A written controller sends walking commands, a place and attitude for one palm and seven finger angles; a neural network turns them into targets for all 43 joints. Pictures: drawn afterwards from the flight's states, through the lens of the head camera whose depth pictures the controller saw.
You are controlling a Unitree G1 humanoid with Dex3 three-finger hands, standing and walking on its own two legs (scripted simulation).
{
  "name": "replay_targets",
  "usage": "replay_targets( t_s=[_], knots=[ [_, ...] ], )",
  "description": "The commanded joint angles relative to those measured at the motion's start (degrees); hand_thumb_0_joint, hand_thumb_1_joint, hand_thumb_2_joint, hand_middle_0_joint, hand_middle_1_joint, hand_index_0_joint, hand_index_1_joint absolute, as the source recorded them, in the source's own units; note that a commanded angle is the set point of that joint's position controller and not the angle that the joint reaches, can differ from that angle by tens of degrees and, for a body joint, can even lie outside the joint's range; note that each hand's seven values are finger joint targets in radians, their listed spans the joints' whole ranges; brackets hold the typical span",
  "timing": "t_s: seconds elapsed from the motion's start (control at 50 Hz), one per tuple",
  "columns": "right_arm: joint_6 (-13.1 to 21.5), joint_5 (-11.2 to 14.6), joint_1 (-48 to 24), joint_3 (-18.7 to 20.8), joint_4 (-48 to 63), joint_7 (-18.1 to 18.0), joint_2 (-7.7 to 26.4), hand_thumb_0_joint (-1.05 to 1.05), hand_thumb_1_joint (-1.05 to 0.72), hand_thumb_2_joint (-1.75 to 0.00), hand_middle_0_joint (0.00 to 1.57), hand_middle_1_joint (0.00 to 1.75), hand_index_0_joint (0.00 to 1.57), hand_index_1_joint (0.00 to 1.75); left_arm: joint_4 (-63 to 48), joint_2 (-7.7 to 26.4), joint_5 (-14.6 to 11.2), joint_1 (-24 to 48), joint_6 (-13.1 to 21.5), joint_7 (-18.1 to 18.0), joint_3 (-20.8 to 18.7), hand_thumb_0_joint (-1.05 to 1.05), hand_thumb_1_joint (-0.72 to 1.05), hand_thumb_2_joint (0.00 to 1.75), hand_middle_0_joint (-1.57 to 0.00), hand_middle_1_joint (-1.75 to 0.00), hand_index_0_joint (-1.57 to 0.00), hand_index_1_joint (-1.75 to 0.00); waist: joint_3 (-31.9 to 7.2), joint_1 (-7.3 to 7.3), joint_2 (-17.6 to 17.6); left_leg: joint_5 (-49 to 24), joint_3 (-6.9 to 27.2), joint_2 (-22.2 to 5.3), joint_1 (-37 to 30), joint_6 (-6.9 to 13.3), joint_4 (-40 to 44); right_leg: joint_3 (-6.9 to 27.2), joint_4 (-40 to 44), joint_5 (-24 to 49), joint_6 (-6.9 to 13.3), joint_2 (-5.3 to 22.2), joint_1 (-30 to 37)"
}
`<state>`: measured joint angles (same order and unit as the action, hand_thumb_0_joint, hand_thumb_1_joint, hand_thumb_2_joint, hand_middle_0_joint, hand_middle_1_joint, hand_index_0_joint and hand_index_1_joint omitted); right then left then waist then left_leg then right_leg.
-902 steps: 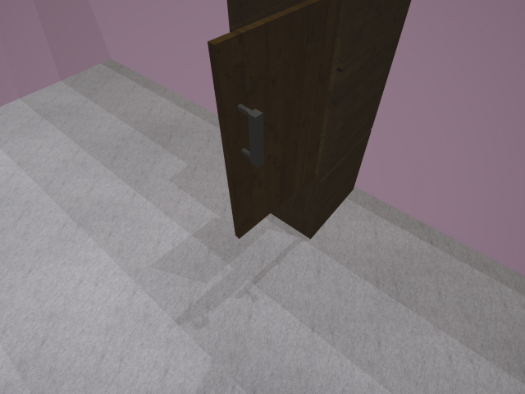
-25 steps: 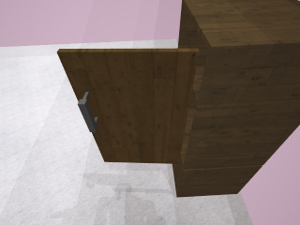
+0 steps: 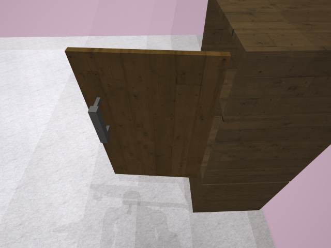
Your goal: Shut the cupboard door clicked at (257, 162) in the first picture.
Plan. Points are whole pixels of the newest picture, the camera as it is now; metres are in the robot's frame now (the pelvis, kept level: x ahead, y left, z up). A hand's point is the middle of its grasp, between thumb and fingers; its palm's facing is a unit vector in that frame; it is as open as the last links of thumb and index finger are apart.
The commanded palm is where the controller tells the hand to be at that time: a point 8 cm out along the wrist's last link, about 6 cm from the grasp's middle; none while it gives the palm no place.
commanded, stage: look again from close up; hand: left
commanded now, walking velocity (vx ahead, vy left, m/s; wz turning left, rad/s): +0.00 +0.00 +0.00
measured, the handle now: (101, 120) +0.44 +0.22 +0.04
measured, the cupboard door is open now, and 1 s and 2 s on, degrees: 85 85 85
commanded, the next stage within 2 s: raise the hand and make a fist in 0.40 s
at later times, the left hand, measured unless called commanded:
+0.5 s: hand out of the picture +0.01 +0.16 -0.17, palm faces +0.03 -0.98 -0.20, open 7.4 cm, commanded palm +0.11 +0.21 -0.08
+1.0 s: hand out of the picture +0.12 +0.18 -0.07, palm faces +0.14 -0.99 -0.05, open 5.8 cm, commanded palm +0.13 +0.21 -0.04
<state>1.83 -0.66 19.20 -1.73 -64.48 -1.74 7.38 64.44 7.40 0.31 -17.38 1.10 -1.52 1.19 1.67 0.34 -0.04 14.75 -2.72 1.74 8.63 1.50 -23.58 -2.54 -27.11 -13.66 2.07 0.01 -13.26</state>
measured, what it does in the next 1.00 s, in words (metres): lowers itself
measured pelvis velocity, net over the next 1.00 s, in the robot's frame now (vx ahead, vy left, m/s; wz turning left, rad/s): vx -0.04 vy -0.02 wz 0.04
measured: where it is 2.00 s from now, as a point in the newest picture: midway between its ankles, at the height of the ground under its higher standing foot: outside the picture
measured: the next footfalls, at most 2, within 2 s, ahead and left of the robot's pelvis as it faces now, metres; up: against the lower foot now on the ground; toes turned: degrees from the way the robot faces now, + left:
none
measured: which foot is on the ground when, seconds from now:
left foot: down 0.00-1.00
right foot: down 0.00-1.00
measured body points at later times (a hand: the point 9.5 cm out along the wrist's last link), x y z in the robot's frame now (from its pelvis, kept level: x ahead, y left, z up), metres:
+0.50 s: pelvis +0.02 -0.01 +0.00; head +0.04 -0.02 +0.45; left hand +0.01 +0.21 -0.16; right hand +0.02 -0.22 -0.16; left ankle -0.02 +0.10 -0.74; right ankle +0.01 -0.09 -0.74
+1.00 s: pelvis -0.04 -0.02 -0.09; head +0.01 -0.01 +0.36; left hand +0.10 +0.23 -0.06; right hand +0.22 -0.25 -0.11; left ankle -0.02 +0.10 -0.74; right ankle +0.01 -0.09 -0.74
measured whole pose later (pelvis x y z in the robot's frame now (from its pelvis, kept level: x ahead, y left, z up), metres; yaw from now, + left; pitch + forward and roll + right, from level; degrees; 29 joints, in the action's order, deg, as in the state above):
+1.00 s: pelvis -0.04 -0.02 -0.09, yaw +2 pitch +12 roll +0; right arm 15.1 0.9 8.1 3.8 -27.2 -0.9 15.7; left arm 3.6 11.9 -13.0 -31.8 30.3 12.2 -6.5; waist -6.5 2.8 -2.5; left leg 30.1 1.1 0.5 46.4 -0.4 -64.5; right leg -6.6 -63.4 -27.4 4.6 0.2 -48.2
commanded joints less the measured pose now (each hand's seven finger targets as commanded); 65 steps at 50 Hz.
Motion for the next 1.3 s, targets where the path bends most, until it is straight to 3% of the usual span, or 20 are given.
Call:
replay_targets(
  t_s=[0.0, 0.46, 0.48, 0.5, 0.52, 0.54, 0.56, 0.62, 0.66, 0.7, 0.72, 0.78, 0.84, 0.92, 1.0, 1.06, 1.12, 1.18, 1.24, 1.28],
  knots=[
    [0.71, 0.06, 3.24, 0.79, 0.93, -0.27, 4.75, 0.00, -0.90, -0.90, 0.20, 0.30, 0.20, 0.30, -1.04, 5.75, 0.09, -3.62, 0.92, -0.56, -0.88, 0.00, 0.90, 0.90, -0.20, -0.30, -0.20, -0.30, 1.76, -0.14, 0.72, -8.05, 5.54, -6.57, 2.76, 0.73, 4.01, 6.92, 5.01, 7.63, 1.37, 6.40, 2.47],
    [0.37, 0.03, 1.20, 0.76, 0.44, -0.59, 5.48, 0.00, -0.90, -0.90, 0.20, 0.30, 0.20, 0.30, -1.40, 6.40, 0.11, -3.06, 0.72, -0.72, -1.05, 0.00, 0.90, 0.90, -0.20, -0.30, -0.20, -0.30, 2.28, 0.12, -0.22, -12.37, 5.30, -7.05, 0.41, 0.26, 4.59, 6.16, 5.36, 14.08, 1.36, 6.72, 4.70],
    [0.72, 0.84, -5.45, 1.81, 4.02, 0.01, 7.45, 0.00, -0.90, -0.90, 0.20, 0.30, 0.20, 0.30, 0.88, 8.27, 0.92, -8.21, 2.20, -3.06, -1.82, 0.00, 0.90, 0.90, -0.20, -0.30, -0.20, -0.30, 0.89, 2.65, -4.95, -12.58, 2.15, -7.69, 5.10, -1.30, -8.92, 8.88, 4.34, 43.18, -1.97, 10.18, 6.18],
    [11.84, 0.78, 1.53, 4.42, 20.91, -6.83, 20.44, 0.00, -0.90, -0.90, 0.20, 0.30, 0.20, 0.30, -90.82, 37.65, -8.55, 42.03, 18.66, -2.62, -20.42, 0.00, 0.90, 0.90, -0.20, -0.30, -0.20, -0.30, -22.99, -8.06, 1.08, -23.96, -0.10, -6.05, -16.35, 0.96, -7.91, 6.17, -3.32, 31.70, -2.22, 4.50, 4.51],
    [15.51, 3.11, -5.06, 0.23, 20.86, -6.69, 11.62, 0.00, -0.90, -0.90, 0.20, 0.30, 0.20, 0.30, -73.36, 11.49, -8.09, 5.80, 13.36, -3.21, -0.92, 0.00, 0.90, 0.90, -0.22, -0.32, -0.22, -0.32, -25.70, -3.28, 19.40, -28.33, 0.27, -1.90, -12.16, 1.36, -6.37, 2.91, -7.87, 20.89, -0.78, -0.25, 4.25],
    [17.37, 2.21, -6.63, 0.76, 19.16, -5.47, 13.30, 0.00, -0.90, -0.90, 0.20, 0.30, 0.20, 0.30, -74.78, 10.95, -10.28, 6.38, 10.83, -5.45, -2.42, 0.00, 0.90, 0.90, -0.24, -0.34, -0.24, -0.34, -23.81, -0.97, 19.32, -31.95, 2.24, -3.78, -11.62, -0.64, -3.48, 0.30, -2.29, 9.68, -0.13, -0.06, 1.83],
    [18.10, 3.02, -6.52, 1.38, 18.06, -3.55, 10.22, 0.00, -0.90, -0.90, 0.20, 0.30, 0.20, 0.30, -59.03, -3.39, -9.65, -7.20, 4.09, -4.83, 4.76, 0.00, 0.90, 0.90, -0.25, -0.36, -0.25, -0.36, -12.90, -2.12, 11.40, -28.40, 3.36, -4.34, -4.36, -0.49, -2.57, -0.86, -2.66, 7.74, -0.68, 0.83, -0.64],
    [19.53, 1.85, -6.63, 4.26, 24.88, -2.21, 14.30, 0.00, -0.90, -0.90, 0.20, 0.30, 0.20, 0.30, -62.55, 2.65, -9.68, 1.47, 11.07, -3.09, -0.65, 0.00, 0.90, 0.90, -0.31, -0.42, -0.31, -0.42, 1.32, -4.37, -6.82, -8.42, 5.67, -1.60, 12.04, -0.20, -8.76, -1.65, -3.45, 4.48, -1.57, 1.27, -11.82],
    [19.61, 1.32, -8.22, 5.11, 28.58, -0.92, 13.01, 0.00, -0.90, -0.90, 0.20, 0.30, 0.20, 0.30, -50.10, -0.04, -10.78, -12.45, 17.35, 1.37, -3.11, 0.00, 0.90, 0.90, -0.35, -0.46, -0.35, -0.46, 3.62, -0.70, -20.47, -0.08, 5.25, -0.34, 22.28, -0.89, -13.46, 0.00, -5.56, -5.05, -2.34, 2.13, -16.67],
    [19.45, 0.67, -9.75, 6.17, 31.95, 0.66, 12.72, 0.00, -0.90, -0.90, 0.20, 0.30, 0.20, 0.30, -49.74, 0.28, -13.76, -22.05, 26.14, 8.43, -6.60, 0.00, 0.90, 0.90, -0.38, -0.50, -0.38, -0.50, -2.28, 2.85, -24.80, 3.86, 4.00, 0.75, 30.30, -1.95, -19.07, 3.76, -9.78, -5.75, -2.83, 3.13, -15.48],
    [18.85, 0.72, -10.20, 6.56, 33.62, 1.49, 12.94, 0.00, -0.90, -0.90, 0.20, 0.30, 0.20, 0.30, -51.19, 1.36, -15.03, -23.64, 30.30, 12.39, -7.96, 0.00, 0.90, 0.90, -0.40, -0.52, -0.40, -0.52, -6.03, 3.69, -23.26, 3.77, 3.28, 1.35, 32.53, -2.46, -21.39, 5.09, -12.64, -2.07, -2.72, 3.54, -13.25],
    [16.58, 1.57, -13.07, 7.21, 38.73, 3.12, 13.46, 0.00, -0.90, -0.90, 0.20, 0.30, 0.20, 0.30, -52.39, 8.92, -14.65, -22.89, 35.43, 20.23, -14.18, 0.00, 0.90, 0.90, -0.46, -0.58, -0.46, -0.58, -12.61, 5.15, -6.23, 2.55, 0.89, 2.56, 36.12, -2.34, -27.36, 8.40, -18.83, 3.82, -1.20, 5.15, -12.19],
    [14.41, 1.96, -14.98, 6.76, 43.83, 2.44, 13.13, 0.00, -0.90, -0.90, 0.20, 0.30, 0.20, 0.30, -66.20, 13.09, -14.53, -11.58, 32.84, 18.54, -15.54, 0.00, 0.90, 0.90, -0.51, -0.64, -0.51, -0.64, -15.09, 4.81, 4.88, 6.12, 0.12, 2.37, 37.22, -1.04, -29.26, 9.36, -19.76, -9.95, -0.02, 3.94, -17.59],
    [15.48, 1.52, -11.58, 6.00, 45.03, 1.25, 11.67, 0.00, -0.90, -0.90, 0.20, 0.30, 0.20, 0.30, -87.54, 11.77, -15.15, 2.35, 37.87, 12.42, -12.46, 0.00, 0.90, 0.90, -0.58, -0.72, -0.58, -0.72, -21.99, 0.08, 10.38, 7.16, 2.77, 0.36, 34.04, 0.43, -33.45, 8.36, -22.20, -15.61, 0.16, 1.72, -24.93],
    [17.14, 1.80, -8.94, 5.23, 42.08, -0.39, 13.15, 0.00, -0.90, -0.90, 0.20, 0.30, 0.20, 0.30, -90.09, 7.51, -15.25, 4.24, 41.34, 14.20, -3.20, 0.00, 0.90, 0.90, -0.66, -0.80, -0.66, -0.80, -19.64, -5.21, 4.37, 8.35, 5.19, -1.21, 34.42, 0.97, -36.26, 6.42, -24.12, -14.48, -0.07, 0.06, -30.66],
    [16.62, 2.71, -8.17, 4.39, 41.75, -1.61, 14.39, 0.00, -0.90, -0.90, 0.20, 0.30, 0.20, 0.30, -79.57, 8.86, -15.06, 1.62, 34.37, 18.51, -2.09, 0.00, 0.90, 0.90, -0.71, -0.86, -0.71, -0.86, -13.67, -6.26, 0.52, 11.90, 5.67, -1.30, 38.88, 1.12, -36.03, 6.33, -21.74, -18.67, -0.65, 0.18, -30.78],
    [14.09, 4.41, -8.62, 4.34, 44.61, -2.31, 14.55, 0.00, -0.90, -0.90, 0.20, 0.30, 0.20, 0.30, -71.61, 12.09, -14.46, -5.83, 20.78, 20.97, -6.12, 0.00, 0.90, 0.90, -0.77, -0.92, -0.77, -0.92, -13.86, -2.37, -4.92, 13.44, 4.57, -0.86, 40.86, 1.00, -32.38, 7.89, -17.18, -23.96, -1.65, 1.42, -24.52],
    [11.49, 4.62, -10.99, 3.98, 48.46, -2.56, 12.98, 0.00, -0.90, -0.90, 0.20, 0.30, 0.20, 0.30, -77.50, 15.08, -16.89, -9.06, 11.15, 18.90, -14.01, 0.00, 0.90, 0.90, -0.82, -0.98, -0.82, -0.98, -20.74, 2.86, -3.46, 8.35, 3.83, 0.41, 36.87, 0.54, -28.63, 6.90, -17.10, -17.88, -1.80, 2.16, -14.99],
    [11.16, 3.41, -11.34, 3.37, 47.84, -2.67, 10.48, 0.00, -0.90, -0.90, 0.20, 0.30, 0.20, 0.30, -86.27, 14.18, -19.34, -9.54, 12.66, 11.47, -19.69, 0.00, 0.90, 0.90, -0.88, -1.04, -0.88, -1.04, -23.10, 4.85, -1.58, 1.39, 4.82, -0.34, 32.81, -0.17, -26.77, 3.07, -20.42, -6.29, -1.04, 0.63, -11.41],
    [12.09, 2.83, -8.77, 3.61, 46.43, -2.18, 9.98, 0.00, -0.90, -0.90, 0.20, 0.30, 0.20, 0.30, -89.16, 12.11, -18.76, -10.27, 17.67, 8.23, -18.41, 0.00, 0.90, 0.90, -0.92, -1.08, -0.92, -1.08, -22.84, 4.15, -0.29, -3.95, 5.31, -0.92, 30.41, -0.63, -25.74, 0.42, -23.29, 2.84, -0.47, -0.22, -12.91]
  ],
)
